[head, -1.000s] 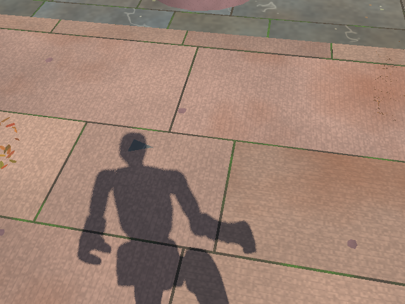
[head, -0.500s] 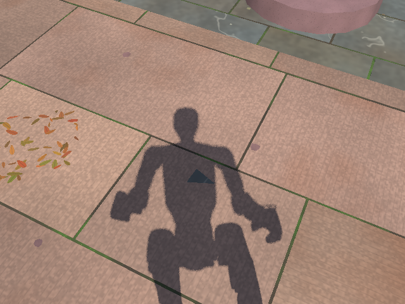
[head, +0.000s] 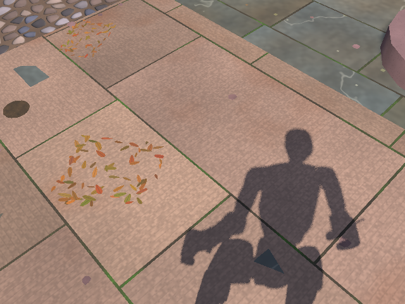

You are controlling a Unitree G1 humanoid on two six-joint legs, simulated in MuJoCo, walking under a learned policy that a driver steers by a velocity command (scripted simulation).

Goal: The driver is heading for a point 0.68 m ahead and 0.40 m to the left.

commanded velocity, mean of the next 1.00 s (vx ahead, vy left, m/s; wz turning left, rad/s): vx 0.50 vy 0.00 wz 0.33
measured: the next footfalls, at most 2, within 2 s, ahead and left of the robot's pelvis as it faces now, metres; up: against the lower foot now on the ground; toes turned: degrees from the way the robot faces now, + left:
left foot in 0.28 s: +0.31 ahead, +0.17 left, +0.00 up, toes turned +11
right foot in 0.80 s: +0.66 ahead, +0.01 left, +0.00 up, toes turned +13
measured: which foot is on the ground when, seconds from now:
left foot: up 0.00-0.26, down 0.28-0.82, up 0.84-1.00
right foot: down 0.00-0.30, up 0.32-0.78, down 0.80-1.00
